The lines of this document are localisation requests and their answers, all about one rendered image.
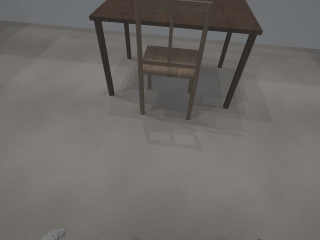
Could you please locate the robot left hand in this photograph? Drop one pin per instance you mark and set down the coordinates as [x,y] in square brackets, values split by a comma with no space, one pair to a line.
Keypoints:
[55,234]

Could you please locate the chair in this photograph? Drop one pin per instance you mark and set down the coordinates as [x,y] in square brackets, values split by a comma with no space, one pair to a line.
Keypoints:
[168,61]

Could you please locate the table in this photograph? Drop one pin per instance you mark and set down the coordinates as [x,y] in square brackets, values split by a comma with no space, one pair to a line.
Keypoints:
[231,16]

